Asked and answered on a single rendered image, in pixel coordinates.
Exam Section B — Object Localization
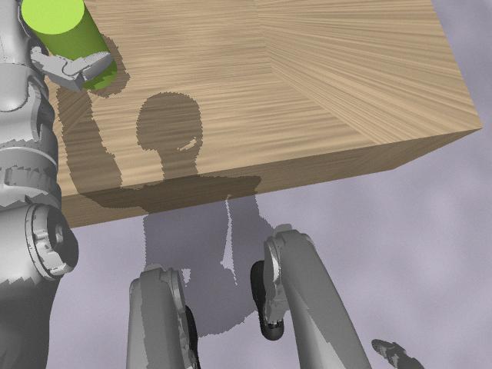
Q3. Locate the right robot hand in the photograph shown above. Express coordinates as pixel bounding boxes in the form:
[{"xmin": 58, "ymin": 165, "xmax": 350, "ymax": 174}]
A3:
[{"xmin": 371, "ymin": 339, "xmax": 425, "ymax": 369}]

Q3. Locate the right robot foot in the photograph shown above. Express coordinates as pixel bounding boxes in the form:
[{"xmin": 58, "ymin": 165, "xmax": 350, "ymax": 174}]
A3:
[{"xmin": 251, "ymin": 261, "xmax": 284, "ymax": 341}]

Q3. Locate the can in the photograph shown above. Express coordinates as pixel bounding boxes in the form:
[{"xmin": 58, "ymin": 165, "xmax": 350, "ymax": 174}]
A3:
[{"xmin": 21, "ymin": 0, "xmax": 117, "ymax": 90}]

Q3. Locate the left robot foot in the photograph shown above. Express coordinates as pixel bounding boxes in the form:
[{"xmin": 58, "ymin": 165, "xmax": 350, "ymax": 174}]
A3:
[{"xmin": 185, "ymin": 305, "xmax": 201, "ymax": 369}]

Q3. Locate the left robot hand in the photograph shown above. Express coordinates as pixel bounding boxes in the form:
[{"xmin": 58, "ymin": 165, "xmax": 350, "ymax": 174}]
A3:
[{"xmin": 0, "ymin": 0, "xmax": 113, "ymax": 92}]

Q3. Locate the left robot arm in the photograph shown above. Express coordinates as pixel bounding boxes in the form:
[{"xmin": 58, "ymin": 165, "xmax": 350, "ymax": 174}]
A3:
[{"xmin": 0, "ymin": 63, "xmax": 78, "ymax": 369}]

